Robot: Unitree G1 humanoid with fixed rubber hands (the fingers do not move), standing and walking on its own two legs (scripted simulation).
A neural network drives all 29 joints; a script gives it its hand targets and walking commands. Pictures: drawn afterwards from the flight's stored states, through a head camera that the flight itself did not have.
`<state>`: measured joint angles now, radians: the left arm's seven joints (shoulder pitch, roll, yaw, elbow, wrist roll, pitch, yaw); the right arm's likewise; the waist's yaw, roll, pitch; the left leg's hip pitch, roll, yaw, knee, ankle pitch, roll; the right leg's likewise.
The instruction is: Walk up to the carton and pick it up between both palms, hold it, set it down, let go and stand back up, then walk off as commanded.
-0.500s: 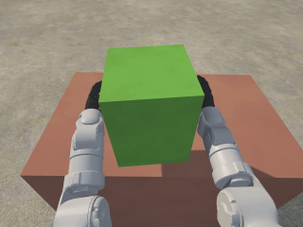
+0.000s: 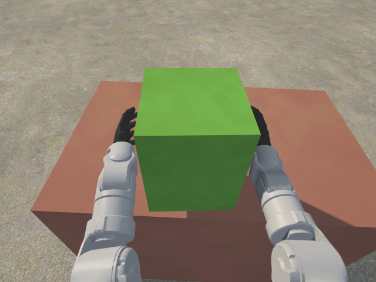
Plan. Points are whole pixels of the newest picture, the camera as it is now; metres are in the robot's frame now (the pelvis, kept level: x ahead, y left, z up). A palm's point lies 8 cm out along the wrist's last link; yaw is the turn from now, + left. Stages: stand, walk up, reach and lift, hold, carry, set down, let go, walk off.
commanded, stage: set down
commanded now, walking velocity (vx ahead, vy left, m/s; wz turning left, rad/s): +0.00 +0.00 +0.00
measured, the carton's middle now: (191, 141) +0.41 +0.01 +0.09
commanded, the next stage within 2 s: none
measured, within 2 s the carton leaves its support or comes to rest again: rests again in 1.36 s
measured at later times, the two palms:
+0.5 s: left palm (127, 148) +0.39 +0.15 +0.09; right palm (257, 146) +0.40 -0.14 +0.09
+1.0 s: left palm (129, 157) +0.39 +0.15 +0.07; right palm (256, 154) +0.39 -0.14 +0.07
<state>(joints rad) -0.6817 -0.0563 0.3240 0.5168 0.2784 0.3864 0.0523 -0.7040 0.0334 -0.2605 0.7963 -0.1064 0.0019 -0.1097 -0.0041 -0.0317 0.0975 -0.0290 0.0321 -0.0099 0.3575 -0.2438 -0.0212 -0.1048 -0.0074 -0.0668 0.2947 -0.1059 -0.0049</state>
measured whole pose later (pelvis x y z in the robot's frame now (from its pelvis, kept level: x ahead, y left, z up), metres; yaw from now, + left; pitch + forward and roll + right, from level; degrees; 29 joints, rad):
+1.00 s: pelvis +0.01 +0.00 +0.00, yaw +0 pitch -1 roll -1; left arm -0.62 -0.10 0.36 0.65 0.28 0.15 0.07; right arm -0.64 0.06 -0.37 0.85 -0.23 -0.15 -0.07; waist 0.01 -0.02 0.06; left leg -0.10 0.03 -0.01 0.35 -0.24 -0.02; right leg -0.18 -0.01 -0.07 0.29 -0.11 0.00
